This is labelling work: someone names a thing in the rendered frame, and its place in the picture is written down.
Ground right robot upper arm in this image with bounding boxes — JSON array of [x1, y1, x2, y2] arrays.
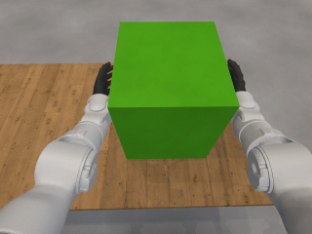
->
[[247, 141, 312, 234]]

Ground robot left hand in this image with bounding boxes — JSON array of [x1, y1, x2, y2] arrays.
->
[[93, 62, 114, 96]]

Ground robot left forearm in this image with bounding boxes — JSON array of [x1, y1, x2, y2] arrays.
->
[[34, 94, 112, 182]]

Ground robot right forearm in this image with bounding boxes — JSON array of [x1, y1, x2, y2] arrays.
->
[[230, 91, 312, 158]]

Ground carton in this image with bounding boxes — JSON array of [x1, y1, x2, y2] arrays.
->
[[107, 21, 240, 159]]

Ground table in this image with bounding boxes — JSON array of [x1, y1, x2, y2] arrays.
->
[[0, 61, 274, 212]]

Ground left robot upper arm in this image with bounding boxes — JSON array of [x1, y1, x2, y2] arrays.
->
[[0, 140, 98, 234]]

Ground robot right hand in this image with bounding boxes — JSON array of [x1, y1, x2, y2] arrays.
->
[[227, 59, 246, 93]]

